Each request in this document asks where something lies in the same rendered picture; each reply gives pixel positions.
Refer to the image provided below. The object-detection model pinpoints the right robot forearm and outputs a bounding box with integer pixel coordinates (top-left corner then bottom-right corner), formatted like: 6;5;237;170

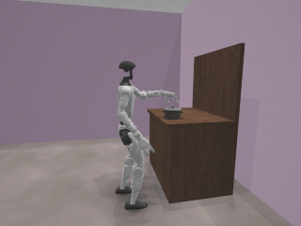
119;111;142;140

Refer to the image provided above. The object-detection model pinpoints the pot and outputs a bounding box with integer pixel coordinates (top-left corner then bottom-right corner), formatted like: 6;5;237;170
162;110;183;120

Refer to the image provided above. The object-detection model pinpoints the robot torso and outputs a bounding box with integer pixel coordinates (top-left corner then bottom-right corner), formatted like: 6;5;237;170
118;83;135;136

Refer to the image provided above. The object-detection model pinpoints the left robot forearm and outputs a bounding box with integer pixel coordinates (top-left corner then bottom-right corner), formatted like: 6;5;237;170
145;89;166;98

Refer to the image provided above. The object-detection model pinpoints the table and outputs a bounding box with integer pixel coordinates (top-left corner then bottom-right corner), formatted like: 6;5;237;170
147;42;246;203

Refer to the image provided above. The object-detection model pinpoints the robot right upper arm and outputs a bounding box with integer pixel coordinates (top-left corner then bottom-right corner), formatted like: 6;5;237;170
118;86;132;117

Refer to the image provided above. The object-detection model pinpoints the robot left hand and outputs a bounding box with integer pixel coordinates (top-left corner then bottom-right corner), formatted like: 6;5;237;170
165;91;179;104

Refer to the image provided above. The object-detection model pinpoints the right robot shin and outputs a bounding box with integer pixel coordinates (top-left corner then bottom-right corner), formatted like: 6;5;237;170
131;167;145;204

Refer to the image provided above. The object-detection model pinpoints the lid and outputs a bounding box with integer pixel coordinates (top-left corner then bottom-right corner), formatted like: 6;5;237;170
164;107;182;111

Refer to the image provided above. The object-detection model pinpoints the robot right hand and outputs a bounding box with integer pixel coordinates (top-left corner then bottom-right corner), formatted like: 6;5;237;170
137;137;155;157

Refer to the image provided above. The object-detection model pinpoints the robot left upper arm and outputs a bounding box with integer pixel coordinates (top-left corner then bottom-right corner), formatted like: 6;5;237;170
130;83;147;100

